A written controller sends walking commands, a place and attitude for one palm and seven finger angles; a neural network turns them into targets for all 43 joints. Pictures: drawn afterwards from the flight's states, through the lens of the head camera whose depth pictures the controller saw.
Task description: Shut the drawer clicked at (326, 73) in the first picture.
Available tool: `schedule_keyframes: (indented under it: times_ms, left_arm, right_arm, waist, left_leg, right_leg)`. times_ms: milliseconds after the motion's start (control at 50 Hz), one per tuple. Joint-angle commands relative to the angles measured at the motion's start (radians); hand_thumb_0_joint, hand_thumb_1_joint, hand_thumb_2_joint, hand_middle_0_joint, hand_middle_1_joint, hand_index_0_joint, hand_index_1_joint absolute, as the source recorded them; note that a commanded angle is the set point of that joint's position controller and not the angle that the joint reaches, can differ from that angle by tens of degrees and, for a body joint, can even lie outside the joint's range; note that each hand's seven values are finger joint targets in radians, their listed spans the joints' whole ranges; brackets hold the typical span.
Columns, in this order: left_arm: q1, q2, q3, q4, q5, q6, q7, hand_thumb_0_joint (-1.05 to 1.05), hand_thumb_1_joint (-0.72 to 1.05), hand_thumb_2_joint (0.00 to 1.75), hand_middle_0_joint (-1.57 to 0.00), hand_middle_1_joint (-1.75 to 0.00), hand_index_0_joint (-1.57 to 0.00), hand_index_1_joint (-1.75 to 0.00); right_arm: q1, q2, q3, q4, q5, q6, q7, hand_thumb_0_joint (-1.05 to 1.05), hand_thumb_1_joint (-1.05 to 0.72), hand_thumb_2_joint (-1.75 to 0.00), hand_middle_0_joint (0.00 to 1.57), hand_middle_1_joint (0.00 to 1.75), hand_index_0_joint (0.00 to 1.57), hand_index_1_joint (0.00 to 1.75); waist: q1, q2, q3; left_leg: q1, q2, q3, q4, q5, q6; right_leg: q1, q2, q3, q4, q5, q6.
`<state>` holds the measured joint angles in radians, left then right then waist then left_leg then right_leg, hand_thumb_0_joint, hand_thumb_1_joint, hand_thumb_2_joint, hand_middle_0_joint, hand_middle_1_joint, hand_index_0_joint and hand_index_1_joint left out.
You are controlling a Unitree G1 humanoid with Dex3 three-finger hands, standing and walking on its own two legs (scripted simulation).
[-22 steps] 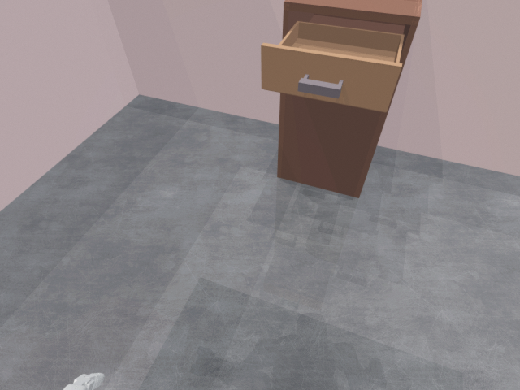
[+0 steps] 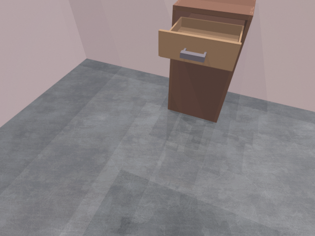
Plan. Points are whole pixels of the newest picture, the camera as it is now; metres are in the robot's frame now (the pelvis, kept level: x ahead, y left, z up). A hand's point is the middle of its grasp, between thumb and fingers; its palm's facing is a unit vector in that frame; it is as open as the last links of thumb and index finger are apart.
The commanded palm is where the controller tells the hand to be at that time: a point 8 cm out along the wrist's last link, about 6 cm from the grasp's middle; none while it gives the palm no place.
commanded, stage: stand and wait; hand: left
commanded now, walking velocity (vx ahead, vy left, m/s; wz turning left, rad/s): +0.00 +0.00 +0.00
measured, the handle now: (193, 53) +0.92 -0.12 +0.00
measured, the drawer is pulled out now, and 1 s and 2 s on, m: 0.29 0.29 0.29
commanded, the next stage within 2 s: look at it before walking up in 0.38 s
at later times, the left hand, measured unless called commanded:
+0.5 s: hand out of the picture +0.05 +0.25 -0.15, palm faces -0.02 -0.94 -0.33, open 7.3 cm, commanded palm none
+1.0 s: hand out of the picture +0.04 +0.26 -0.15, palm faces -0.02 -0.95 -0.32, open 7.3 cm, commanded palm none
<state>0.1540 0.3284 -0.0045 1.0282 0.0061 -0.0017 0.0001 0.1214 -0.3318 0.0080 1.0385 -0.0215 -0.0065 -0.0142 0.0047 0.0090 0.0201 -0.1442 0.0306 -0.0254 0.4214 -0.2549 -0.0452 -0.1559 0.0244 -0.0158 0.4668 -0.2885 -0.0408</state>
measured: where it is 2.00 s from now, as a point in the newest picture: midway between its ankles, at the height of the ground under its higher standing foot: outside the picture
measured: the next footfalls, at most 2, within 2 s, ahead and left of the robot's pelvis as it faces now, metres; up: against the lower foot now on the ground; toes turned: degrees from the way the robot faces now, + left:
right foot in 1.58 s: +0.15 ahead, -0.13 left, +0.00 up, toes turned -18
left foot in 2.00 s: +0.39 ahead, +0.04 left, +0.00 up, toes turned -11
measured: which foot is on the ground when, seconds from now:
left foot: down 0.00-1.00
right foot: down 0.00-1.00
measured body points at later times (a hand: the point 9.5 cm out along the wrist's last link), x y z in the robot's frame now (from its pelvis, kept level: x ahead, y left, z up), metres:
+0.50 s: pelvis -0.02 +0.00 +0.00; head -0.02 +0.00 +0.45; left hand +0.05 +0.30 -0.13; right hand +0.05 -0.29 -0.13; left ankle -0.02 +0.15 -0.74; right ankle -0.02 -0.09 -0.74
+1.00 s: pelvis -0.02 +0.01 +0.00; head -0.02 +0.01 +0.45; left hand +0.04 +0.31 -0.13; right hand +0.04 -0.27 -0.14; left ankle -0.02 +0.15 -0.74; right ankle -0.02 -0.09 -0.74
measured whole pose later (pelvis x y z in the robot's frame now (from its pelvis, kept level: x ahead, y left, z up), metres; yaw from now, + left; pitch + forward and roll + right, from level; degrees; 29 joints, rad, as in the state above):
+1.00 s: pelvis -0.02 +0.01 +0.00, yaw -1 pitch -2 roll +0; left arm 0.17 0.33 0.00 1.10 0.01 -0.01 0.00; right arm 0.15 -0.31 0.01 1.12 -0.01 -0.02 -0.01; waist 0.00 0.00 0.02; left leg -0.14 0.02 -0.01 0.37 -0.20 -0.03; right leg -0.15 0.01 0.00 0.40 -0.22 -0.02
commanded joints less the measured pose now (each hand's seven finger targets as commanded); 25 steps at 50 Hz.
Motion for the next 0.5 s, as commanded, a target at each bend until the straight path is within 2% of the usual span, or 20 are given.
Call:
schedule_keyframes:
  times_ms: [0,140,300,480]
  left_arm:
    - [-0.049,0.222,0.053,-0.063,0.001,-0.023,0.014,0.0,0.9,0.9,-0.2,-0.3,-0.2,-0.3]
    - [-0.032,0.222,0.052,-0.028,0.0,-0.026,0.013,0.0,0.9,0.9,-0.2,-0.3,-0.2,-0.3]
    - [-0.035,0.213,0.047,-0.011,0.001,-0.023,0.011,0.0,0.9,0.9,-0.2,-0.3,-0.2,-0.3]
    - [-0.033,0.206,0.044,-0.008,0.002,-0.023,0.01,0.0,0.9,0.9,-0.2,-0.3,-0.2,-0.3]
  right_arm:
    - [-0.045,-0.188,-0.043,-0.059,0.006,-0.024,-0.011,0.0,-0.9,-0.9,0.2,0.3,0.2,0.3]
    - [-0.023,-0.183,-0.04,-0.027,0.01,-0.024,-0.011,0.0,-0.9,-0.9,0.2,0.3,0.2,0.3]
    - [-0.017,-0.186,-0.038,-0.005,0.008,-0.024,-0.008,0.0,-0.9,-0.9,0.2,0.3,0.2,0.3]
    - [-0.005,-0.182,-0.036,0.006,0.008,-0.027,-0.005,0.0,-0.9,-0.9,0.2,0.3,0.2,0.3]
  waist:
    - [-0.002,-0.015,-0.067]
    - [0.0,-0.034,-0.072]
    - [0.001,-0.016,-0.025]
    - [0.0,-0.007,-0.025]
  left_leg:
    - [0.004,0.072,-0.041,-0.042,0.213,0.061]
    - [0.01,0.078,-0.042,-0.05,0.219,0.057]
    - [-0.009,0.077,-0.052,-0.079,0.149,0.057]
    - [-0.017,0.08,-0.059,-0.093,0.138,0.058]
  right_leg:
    - [0.022,-0.148,0.133,-0.103,0.283,-0.013]
    - [0.041,-0.149,0.131,-0.116,0.302,-0.013]
    - [-0.002,-0.144,0.144,-0.153,0.155,-0.008]
    - [-0.011,-0.139,0.145,-0.161,0.109,-0.003]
